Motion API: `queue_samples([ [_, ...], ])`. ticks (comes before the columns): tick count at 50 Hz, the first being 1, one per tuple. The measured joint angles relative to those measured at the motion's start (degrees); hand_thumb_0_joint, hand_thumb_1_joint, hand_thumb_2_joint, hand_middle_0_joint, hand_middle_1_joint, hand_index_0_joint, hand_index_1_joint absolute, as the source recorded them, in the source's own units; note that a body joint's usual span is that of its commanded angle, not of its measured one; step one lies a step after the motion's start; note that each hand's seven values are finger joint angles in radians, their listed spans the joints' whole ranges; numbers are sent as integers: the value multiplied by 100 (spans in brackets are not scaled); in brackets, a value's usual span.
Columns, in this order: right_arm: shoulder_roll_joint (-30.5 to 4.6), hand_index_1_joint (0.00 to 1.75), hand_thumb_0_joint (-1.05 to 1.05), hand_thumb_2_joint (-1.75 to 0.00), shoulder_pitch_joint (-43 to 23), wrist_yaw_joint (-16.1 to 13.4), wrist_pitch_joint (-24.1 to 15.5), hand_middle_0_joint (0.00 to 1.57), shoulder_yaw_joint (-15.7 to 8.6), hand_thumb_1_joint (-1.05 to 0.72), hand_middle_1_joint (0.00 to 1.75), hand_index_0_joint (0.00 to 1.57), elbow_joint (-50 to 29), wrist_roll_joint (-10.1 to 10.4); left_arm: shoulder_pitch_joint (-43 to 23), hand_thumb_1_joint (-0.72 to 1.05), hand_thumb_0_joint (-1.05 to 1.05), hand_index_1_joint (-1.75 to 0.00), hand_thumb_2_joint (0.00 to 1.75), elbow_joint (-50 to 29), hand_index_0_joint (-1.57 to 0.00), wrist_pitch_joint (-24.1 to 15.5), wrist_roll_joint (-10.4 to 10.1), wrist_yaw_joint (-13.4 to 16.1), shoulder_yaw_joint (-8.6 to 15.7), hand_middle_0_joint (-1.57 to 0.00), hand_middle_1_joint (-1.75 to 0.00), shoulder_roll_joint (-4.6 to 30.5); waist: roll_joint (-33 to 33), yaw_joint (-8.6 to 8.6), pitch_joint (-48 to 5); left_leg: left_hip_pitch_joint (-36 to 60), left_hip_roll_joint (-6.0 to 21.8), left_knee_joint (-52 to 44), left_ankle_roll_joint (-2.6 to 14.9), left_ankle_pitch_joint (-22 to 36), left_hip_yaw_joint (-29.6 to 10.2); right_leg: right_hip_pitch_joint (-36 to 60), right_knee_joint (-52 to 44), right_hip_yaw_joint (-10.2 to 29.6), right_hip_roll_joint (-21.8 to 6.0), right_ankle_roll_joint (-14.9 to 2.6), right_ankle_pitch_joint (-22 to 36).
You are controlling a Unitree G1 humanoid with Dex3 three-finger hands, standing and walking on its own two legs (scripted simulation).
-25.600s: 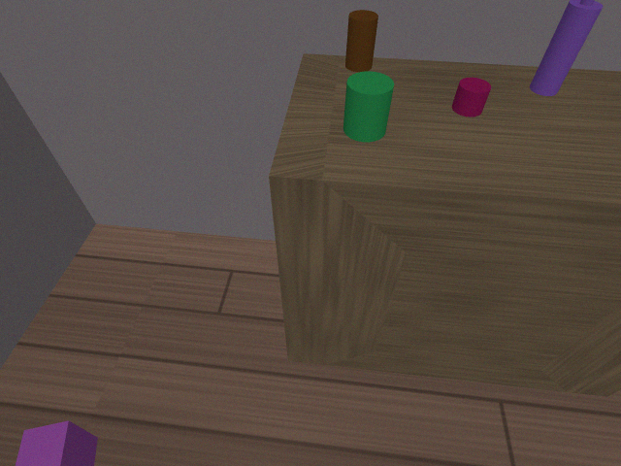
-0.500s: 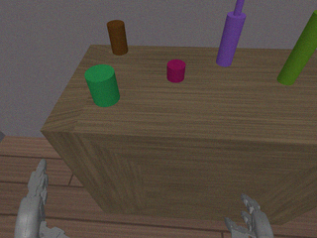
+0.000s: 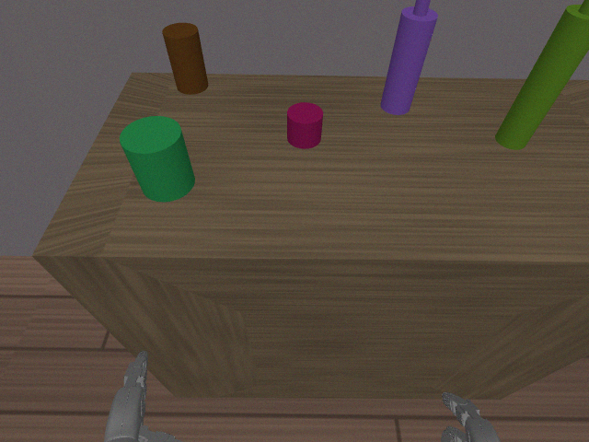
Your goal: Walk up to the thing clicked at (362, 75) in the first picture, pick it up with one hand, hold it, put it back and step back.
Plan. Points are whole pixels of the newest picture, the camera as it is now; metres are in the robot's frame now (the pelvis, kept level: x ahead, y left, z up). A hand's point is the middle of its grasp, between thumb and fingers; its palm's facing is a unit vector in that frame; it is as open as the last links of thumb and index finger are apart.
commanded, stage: home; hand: left
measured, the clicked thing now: (160, 160) +0.49 +0.22 +0.10
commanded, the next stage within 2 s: stand in 1.90 s
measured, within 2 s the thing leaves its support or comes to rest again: neither
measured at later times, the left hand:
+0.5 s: hand out of the picture +0.07 +0.25 -0.13, palm faces -0.01 -0.92 -0.39, open 17.6 cm
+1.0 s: hand out of the picture +0.00 +0.26 -0.15, palm faces -0.03 -0.94 -0.35, open 17.6 cm
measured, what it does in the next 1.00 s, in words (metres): stands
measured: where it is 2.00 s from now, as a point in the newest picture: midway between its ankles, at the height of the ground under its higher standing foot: outside the picture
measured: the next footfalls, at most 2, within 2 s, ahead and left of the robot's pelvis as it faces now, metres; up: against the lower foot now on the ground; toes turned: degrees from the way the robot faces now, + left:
none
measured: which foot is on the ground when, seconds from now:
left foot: down 0.00-1.00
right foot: down 0.00-1.00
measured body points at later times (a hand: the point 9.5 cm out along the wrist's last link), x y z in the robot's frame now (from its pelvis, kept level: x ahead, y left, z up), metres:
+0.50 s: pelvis -0.02 +0.00 +0.00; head -0.03 -0.01 +0.45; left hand +0.07 +0.30 -0.10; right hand +0.10 -0.29 -0.11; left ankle -0.01 +0.12 -0.74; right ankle -0.02 -0.12 -0.74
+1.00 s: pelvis -0.04 +0.00 +0.01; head -0.05 +0.00 +0.46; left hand +0.00 +0.31 -0.12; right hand +0.01 -0.30 -0.13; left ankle -0.01 +0.12 -0.74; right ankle -0.02 -0.12 -0.74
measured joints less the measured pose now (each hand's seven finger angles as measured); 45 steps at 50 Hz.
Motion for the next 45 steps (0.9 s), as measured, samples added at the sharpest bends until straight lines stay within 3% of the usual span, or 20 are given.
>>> queue_samples([
  [6, -38, 30, 1, -90, 54, 32, 113, 21, -35, -90, 30, 20, -101, 46, -25, -56, -1, -5, 4, 117, -5, 75, -24, 26, -78, -5, -5, -66, 91, -64, -139, 113, 9, -59, 5, 2, 46, 81, -28, 45, 7, 5, 1],
  [12, -31, 30, 1, -90, -60, 51, 222, 21, -7, -90, 30, 20, -222, 73, -34, -55, -1, -5, 5, 226, -5, 198, -33, -24, -49, -5, -5, -136, 28, -10, -52, 142, 20, -104, -13, 71, 49, 81, -16, 48, 18, -15, 42],
  [16, -223, 30, 1, -90, -266, 254, 323, 21, 5, -90, 30, 20, 77, -200, -122, -55, -1, -5, 5, 793, -5, 280, 223, -248, -206, -5, -5, 230, 52, -22, -70, 124, 13, -45, -15, 85, 22, 65, 60, 21, 12, -33, 37],
  [23, -631, 30, 1, -90, -286, 400, 425, 21, -95, -90, 30, 20, 738, -176, -30, -56, -1, -5, 4, 1785, -5, 446, 223, -393, -148, -5, -5, 840, 140, -16, -186, 340, -22, -225, -16, 209, -20, 285, -83, -23, -20, -30, 121],
  [29, -824, 30, 1, -90, -284, 457, 506, 21, -100, -90, 30, 20, 1329, -154, -27, -56, -1, -5, 4, 2372, -5, 479, 204, -429, -171, -5, -5, 1125, 161, 16, -94, 459, -20, -506, -18, 439, -59, 435, -404, -64, -13, -30, 358],
  [45, -789, 30, 1, -90, -226, 481, 496, 21, 27, -90, 30, 20, 2164, -146, -162, -56, -1, -5, 4, 3186, -5, 566, 118, -530, -296, -5, -5, 1040, 23, 24, -6, 567, -68, -937, 32, 781, -16, 507, -781, -22, -58, 20, 687],
])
